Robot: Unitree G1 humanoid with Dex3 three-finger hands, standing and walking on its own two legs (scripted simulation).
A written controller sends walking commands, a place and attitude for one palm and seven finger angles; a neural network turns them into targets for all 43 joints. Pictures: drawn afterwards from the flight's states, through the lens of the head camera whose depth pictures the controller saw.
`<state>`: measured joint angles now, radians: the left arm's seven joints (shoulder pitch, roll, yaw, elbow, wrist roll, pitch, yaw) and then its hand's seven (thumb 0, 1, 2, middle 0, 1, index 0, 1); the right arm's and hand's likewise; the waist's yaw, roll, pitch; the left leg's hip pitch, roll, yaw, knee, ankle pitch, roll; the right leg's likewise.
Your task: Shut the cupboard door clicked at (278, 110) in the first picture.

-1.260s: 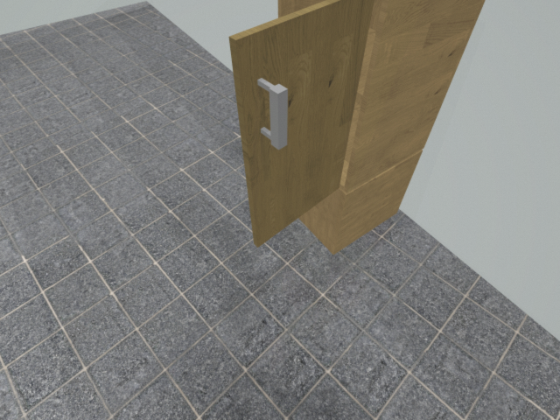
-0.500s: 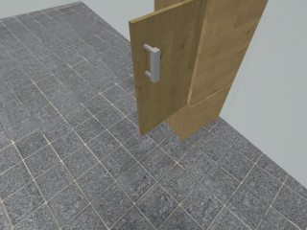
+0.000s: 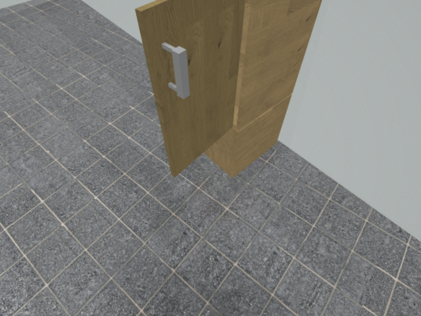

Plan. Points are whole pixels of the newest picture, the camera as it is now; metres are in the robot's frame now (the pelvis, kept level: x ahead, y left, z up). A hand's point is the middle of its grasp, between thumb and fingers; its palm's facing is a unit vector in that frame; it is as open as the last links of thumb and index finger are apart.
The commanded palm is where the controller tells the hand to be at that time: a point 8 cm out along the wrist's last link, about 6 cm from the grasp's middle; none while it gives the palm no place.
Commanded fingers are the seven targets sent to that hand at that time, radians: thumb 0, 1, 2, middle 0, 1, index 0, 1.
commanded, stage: walk around to get in front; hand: left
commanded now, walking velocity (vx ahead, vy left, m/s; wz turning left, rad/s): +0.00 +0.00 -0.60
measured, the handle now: (175, 71) +0.62 +0.13 +0.11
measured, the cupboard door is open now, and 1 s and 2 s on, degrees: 97 97 97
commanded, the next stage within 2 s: none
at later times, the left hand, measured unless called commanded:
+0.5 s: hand out of the picture +0.07 +0.20 -0.17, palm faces -0.19 -0.95 -0.24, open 7.4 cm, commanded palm none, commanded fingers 0.00 0.90 0.90 -0.20 -0.30 -0.20 -0.30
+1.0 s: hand (155, 308) +0.16 +0.14 -0.18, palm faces -0.54 -0.81 -0.23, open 7.4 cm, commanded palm none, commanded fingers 0.00 0.90 0.90 -0.20 -0.30 -0.20 -0.30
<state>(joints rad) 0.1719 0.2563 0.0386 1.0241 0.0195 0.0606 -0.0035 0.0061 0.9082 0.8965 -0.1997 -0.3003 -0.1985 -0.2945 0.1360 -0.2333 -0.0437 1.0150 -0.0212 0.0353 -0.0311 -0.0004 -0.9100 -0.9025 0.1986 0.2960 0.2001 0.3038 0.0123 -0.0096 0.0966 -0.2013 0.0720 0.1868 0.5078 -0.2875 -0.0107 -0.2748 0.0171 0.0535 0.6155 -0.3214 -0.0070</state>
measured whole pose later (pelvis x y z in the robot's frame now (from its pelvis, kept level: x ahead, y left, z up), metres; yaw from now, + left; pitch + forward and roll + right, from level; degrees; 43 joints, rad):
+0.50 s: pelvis -0.02 +0.01 +0.00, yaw -16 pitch +3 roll +0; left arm 0.22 0.22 0.08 0.95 0.02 0.06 0.00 0.01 0.91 0.90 -0.20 -0.30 -0.20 -0.29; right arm 0.07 -0.22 -0.05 0.89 0.00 0.02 -0.04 0.00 -0.91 -0.90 0.20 0.30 0.20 0.30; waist 0.03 -0.02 0.09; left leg -0.26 0.05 -0.03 0.50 -0.31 -0.03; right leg -0.38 0.12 0.18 0.54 -0.23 -0.01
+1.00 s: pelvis -0.04 +0.01 -0.01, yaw -33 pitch +1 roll +0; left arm 0.13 0.27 0.06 0.89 0.02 0.08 -0.02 0.01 0.91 0.90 -0.20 -0.30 -0.20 -0.29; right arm 0.19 -0.26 -0.05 0.88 -0.02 0.01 -0.04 0.00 -0.91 -0.90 0.20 0.30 0.20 0.30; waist -0.02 -0.03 0.12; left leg -0.33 0.08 0.07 0.64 -0.32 -0.02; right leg -0.47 0.04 0.09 0.81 -0.42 0.03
